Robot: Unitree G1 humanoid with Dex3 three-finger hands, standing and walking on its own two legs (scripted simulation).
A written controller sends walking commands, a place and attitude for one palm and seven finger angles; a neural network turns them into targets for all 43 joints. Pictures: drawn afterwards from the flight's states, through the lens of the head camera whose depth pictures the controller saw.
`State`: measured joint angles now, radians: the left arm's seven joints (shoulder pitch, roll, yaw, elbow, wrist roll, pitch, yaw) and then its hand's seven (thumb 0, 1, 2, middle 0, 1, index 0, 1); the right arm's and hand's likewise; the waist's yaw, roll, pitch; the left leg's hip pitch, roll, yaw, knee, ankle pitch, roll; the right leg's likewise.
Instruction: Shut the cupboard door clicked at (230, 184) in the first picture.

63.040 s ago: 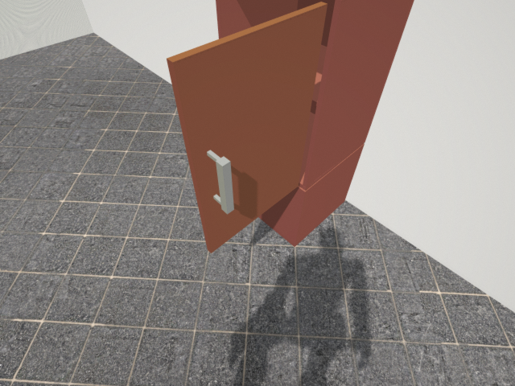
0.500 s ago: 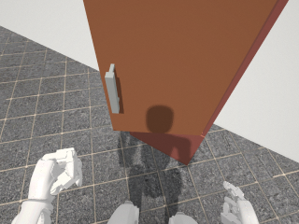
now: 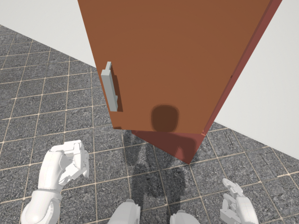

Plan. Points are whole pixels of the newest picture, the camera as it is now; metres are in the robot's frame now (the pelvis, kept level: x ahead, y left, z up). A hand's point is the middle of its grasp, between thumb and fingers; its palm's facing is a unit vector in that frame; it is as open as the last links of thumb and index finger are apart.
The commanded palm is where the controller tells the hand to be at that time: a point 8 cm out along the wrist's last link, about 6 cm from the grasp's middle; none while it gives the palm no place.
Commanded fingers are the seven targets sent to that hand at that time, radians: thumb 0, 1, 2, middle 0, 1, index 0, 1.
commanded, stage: bring the fist close to the handle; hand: left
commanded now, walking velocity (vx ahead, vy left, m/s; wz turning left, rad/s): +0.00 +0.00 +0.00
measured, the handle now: (111, 88) +0.49 +0.16 +0.05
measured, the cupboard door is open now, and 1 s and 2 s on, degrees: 27 27 21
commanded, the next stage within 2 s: push the door shut along its arc in 1.22 s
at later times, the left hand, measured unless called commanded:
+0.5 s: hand (106, 132) +0.33 +0.14 +0.05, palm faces -0.03 -1.00 -0.01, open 3.1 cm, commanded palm +0.32 +0.19 +0.06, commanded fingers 0.00 0.90 0.90 -1.30 -1.50 -1.30 -1.50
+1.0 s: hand (122, 115) +0.39 +0.11 +0.06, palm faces -0.01 -1.00 -0.02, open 3.1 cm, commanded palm +0.36 +0.17 +0.06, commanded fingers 0.00 0.90 0.90 -1.30 -1.50 -1.30 -1.50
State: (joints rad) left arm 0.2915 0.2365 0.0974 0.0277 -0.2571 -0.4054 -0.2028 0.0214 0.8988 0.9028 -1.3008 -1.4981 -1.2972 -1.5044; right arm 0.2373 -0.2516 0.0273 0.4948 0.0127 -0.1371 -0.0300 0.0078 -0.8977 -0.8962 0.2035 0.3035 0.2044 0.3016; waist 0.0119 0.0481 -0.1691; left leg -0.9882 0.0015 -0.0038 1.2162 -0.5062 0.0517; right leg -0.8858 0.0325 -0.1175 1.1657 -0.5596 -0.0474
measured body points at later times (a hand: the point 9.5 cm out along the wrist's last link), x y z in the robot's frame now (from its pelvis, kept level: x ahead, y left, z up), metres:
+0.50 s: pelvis +0.01 -0.01 +0.01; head +0.08 +0.00 +0.45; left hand +0.33 +0.20 +0.06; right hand +0.15 -0.26 -0.09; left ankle +0.04 +0.08 -0.64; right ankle +0.01 -0.10 -0.64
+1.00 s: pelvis +0.01 +0.00 +0.01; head +0.08 -0.01 +0.46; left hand +0.38 +0.16 +0.06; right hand +0.12 -0.26 -0.10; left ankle +0.04 +0.08 -0.64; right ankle +0.01 -0.10 -0.64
